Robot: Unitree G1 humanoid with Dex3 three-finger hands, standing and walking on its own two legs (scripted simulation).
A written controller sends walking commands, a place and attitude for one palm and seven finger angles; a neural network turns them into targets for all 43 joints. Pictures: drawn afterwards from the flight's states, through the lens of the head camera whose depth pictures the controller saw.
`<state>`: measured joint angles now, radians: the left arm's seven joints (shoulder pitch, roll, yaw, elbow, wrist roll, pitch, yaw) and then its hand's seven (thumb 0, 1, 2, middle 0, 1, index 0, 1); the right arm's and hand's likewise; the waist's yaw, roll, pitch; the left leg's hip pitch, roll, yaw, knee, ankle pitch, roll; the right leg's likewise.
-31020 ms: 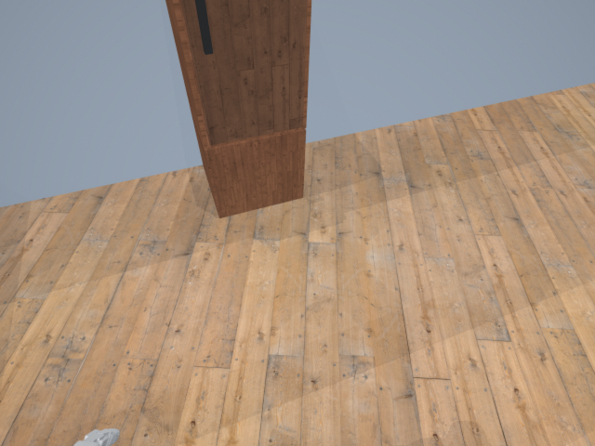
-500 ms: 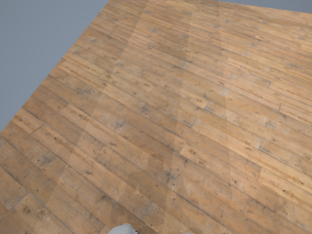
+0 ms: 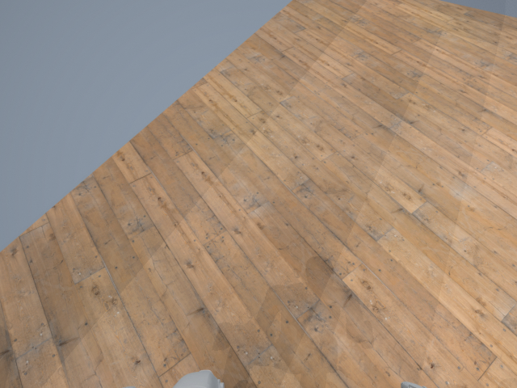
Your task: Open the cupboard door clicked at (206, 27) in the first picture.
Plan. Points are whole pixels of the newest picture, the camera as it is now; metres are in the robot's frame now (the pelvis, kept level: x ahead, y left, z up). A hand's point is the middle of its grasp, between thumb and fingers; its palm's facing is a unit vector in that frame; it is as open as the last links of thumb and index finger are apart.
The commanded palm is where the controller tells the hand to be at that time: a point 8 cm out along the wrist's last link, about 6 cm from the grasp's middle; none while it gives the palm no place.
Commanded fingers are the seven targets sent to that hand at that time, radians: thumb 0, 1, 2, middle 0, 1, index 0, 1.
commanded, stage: turn to face it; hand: left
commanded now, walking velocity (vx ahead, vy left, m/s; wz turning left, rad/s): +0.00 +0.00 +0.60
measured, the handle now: out of the picture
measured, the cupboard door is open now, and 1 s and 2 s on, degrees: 42 42 42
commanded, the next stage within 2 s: none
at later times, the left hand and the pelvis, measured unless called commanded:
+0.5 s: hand out of the picture +0.03 +0.15 -0.16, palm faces +0.32 -0.91 -0.25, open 7.4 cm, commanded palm none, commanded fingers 0.00 0.90 0.90 -0.20 -0.30 -0.20 -0.30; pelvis +0.03 -0.05 +0.00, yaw +19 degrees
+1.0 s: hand out of the picture +0.02 +0.16 -0.15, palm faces +0.58 -0.75 -0.31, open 7.3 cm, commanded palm none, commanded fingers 0.00 0.90 0.90 -0.20 -0.30 -0.20 -0.30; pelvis +0.06 -0.08 -0.01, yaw +37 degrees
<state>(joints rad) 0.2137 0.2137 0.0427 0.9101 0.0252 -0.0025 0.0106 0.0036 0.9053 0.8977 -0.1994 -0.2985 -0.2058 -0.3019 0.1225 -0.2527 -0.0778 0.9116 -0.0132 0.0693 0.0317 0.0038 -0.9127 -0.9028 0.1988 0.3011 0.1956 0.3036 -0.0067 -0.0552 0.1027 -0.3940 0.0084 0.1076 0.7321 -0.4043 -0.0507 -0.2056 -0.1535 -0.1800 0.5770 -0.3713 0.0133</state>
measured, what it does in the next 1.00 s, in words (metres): steps to the right, turning left: left foot, then right foot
